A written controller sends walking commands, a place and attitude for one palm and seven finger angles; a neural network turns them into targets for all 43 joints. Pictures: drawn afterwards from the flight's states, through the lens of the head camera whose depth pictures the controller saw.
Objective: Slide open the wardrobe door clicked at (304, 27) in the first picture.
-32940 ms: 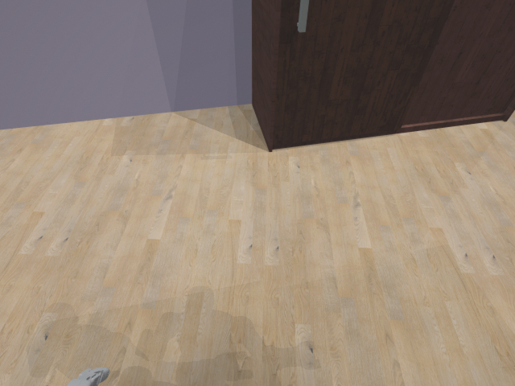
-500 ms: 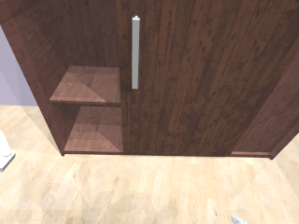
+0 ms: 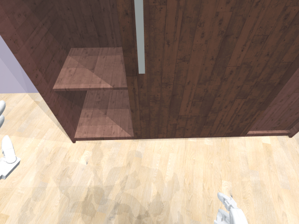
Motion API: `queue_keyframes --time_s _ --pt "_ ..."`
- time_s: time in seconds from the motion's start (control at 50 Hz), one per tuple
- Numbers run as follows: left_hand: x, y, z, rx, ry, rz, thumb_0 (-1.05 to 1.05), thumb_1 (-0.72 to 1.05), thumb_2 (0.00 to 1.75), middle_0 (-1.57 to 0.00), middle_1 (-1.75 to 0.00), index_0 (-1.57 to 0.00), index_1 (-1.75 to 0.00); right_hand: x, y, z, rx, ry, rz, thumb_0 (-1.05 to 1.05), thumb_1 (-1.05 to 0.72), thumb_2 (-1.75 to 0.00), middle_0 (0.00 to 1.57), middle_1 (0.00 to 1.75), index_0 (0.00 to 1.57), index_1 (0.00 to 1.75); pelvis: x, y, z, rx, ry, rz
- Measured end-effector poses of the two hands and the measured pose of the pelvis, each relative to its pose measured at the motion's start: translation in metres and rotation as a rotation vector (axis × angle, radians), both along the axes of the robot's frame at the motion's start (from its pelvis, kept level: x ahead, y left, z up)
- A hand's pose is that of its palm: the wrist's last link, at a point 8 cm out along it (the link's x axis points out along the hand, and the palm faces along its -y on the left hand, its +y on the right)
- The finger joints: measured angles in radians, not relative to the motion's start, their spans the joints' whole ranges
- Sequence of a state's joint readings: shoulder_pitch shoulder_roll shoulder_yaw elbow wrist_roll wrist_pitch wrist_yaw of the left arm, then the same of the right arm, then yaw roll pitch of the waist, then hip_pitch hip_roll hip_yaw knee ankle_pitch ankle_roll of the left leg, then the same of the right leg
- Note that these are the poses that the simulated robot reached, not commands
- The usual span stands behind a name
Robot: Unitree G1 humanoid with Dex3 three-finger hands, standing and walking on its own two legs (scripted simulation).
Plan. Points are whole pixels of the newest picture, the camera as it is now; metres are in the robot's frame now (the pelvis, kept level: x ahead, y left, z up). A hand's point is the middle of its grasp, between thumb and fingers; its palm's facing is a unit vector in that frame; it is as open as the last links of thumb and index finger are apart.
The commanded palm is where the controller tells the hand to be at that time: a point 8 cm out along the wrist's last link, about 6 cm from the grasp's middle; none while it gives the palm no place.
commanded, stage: stop stepping back and stand still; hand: left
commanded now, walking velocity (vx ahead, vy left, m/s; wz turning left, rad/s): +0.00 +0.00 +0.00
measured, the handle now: (140, 35) +0.75 +0.08 +0.12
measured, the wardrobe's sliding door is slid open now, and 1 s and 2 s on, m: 0.45 0.45 0.45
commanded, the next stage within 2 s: let the arm hang, fingers relaxed in 0.24 s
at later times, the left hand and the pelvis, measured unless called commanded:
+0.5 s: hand (57, 198) +0.19 +0.26 -0.04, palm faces +0.06 -0.90 -0.43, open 7.4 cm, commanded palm none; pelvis -0.01 +0.02 +0.00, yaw +1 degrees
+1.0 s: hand out of the picture -0.02 +0.24 -0.16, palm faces +0.03 -0.96 -0.27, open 7.3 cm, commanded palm none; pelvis -0.03 +0.02 +0.01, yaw +2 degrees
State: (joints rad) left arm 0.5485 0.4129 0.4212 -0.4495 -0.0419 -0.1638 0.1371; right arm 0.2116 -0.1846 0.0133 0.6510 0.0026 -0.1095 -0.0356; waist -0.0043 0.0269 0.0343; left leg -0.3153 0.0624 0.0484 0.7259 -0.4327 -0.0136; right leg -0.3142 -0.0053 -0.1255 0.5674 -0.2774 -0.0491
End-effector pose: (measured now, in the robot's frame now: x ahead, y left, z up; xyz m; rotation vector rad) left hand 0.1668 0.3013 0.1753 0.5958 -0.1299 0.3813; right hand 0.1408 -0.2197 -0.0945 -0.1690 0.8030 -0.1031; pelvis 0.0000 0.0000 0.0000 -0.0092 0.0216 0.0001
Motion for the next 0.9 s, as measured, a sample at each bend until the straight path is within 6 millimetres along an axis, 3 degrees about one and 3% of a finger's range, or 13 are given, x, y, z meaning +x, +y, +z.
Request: queue_keyframes --time_s 0.1,0.26,0.34,0.38,0.42,0.46,0.54,0.62,0.66,0.76,0.9 --pt "0.002 0.0 -0.016 -0.069 0.002 -0.015 0.01 0.89 0.9 -0.21 -0.31 -0.22 -0.31 0.006 -0.014 0.013 -0.097 -0.006 -0.02 0.01 -0.91 -0.89 0.2 0.3 0.2 0.3 0.007 0.004 -0.001 0.008 -0.014 0.002" --pt "0.011 0.0 0.021 0.014 -0.146 -0.047 0.02 0.89 0.9 -0.21 -0.31 -0.22 -0.31 0.031 -0.016 0.034 -0.11 -0.094 -0.002 0.01 -0.91 -0.89 0.2 0.3 0.2 0.3 0.01 0.003 0.004 -0.006 -0.009 0.0" --pt "0.012 0.005 0.015 0.002 -0.107 -0.041 0.01 0.89 0.9 -0.21 -0.31 -0.21 -0.3 0.034 -0.011 0.036 -0.082 -0.128 -0.021 0.01 -0.91 -0.89 0.2 0.3 0.2 0.3 0.008 0.007 0.005 -0.006 -0.002 -0.006" --pt "0.019 0.01 -0.014 -0.022 0.015 -0.05 0.01 0.9 0.9 -0.21 -0.31 -0.21 -0.3 0.033 -0.011 0.027 -0.058 -0.113 0.018 0.01 -0.91 -0.89 0.2 0.3 0.2 0.3 0.005 0.01 0.003 -0.004 0.008 0.014" --pt "0.025 0.016 -0.067 -0.111 0.239 -0.029 0.0 0.9 0.9 -0.2 -0.3 -0.21 -0.3 0.03 -0.013 0.013 -0.051 -0.056 0.051 0.01 -0.91 -0.89 0.2 0.3 0.2 0.3 0.0 0.016 0.0 -0.003 0.015 0.025" --pt "0.019 0.014 -0.128 -0.211 0.482 0.008 0.0 0.9 0.9 -0.2 -0.3 -0.2 -0.3 0.021 -0.016 -0.001 -0.05 0.003 0.055 0.01 -0.91 -0.89 0.2 0.3 0.2 0.3 -0.005 0.019 -0.002 0.004 0.017 0.024" --pt "-0.029 -0.016 -0.232 -0.38 0.902 0.048 0.01 0.91 0.9 -0.2 -0.3 -0.2 -0.3 -0.011 -0.021 -0.016 -0.059 0.124 0.038 0.01 -0.91 -0.89 0.2 0.3 0.2 0.3 -0.015 0.018 -0.004 0.018 0.007 0.021" --pt "-0.097 -0.059 -0.296 -0.544 1.184 0.063 0.01 0.91 0.9 -0.2 -0.3 -0.2 -0.3 -0.063 -0.025 -0.023 -0.088 0.297 0.014 0.01 -0.91 -0.89 0.2 0.3 0.2 0.3 -0.022 0.013 -0.002 0.022 -0.009 0.03" --pt "-0.125 -0.069 -0.312 -0.618 1.25 0.114 0.0 0.94 0.9 -0.2 -0.3 -0.21 -0.3 -0.091 -0.024 -0.024 -0.1 0.392 0.001 0.01 -0.91 -0.89 0.2 0.3 0.2 0.3 -0.026 0.011 -0.001 0.017 -0.013 0.037" --pt "-0.169 -0.055 -0.318 -0.632 1.343 0.206 -0.02 0.99 0.9 -0.21 -0.31 -0.21 -0.3 -0.149 -0.018 -0.028 -0.092 0.575 -0.027 0.01 -0.91 -0.89 0.2 0.3 0.2 0.3 -0.031 0.009 0.003 0.0 -0.014 0.045" --pt "-0.2 -0.029 -0.308 -0.592 1.418 0.299 0.0 0.94 0.9 -0.2 -0.3 -0.21 -0.3 -0.185 0.0 -0.038 -0.031 0.653 -0.073 0.01 -0.91 -0.89 0.2 0.3 0.2 0.3 -0.032 0.018 0.006 -0.005 -0.014 0.038"
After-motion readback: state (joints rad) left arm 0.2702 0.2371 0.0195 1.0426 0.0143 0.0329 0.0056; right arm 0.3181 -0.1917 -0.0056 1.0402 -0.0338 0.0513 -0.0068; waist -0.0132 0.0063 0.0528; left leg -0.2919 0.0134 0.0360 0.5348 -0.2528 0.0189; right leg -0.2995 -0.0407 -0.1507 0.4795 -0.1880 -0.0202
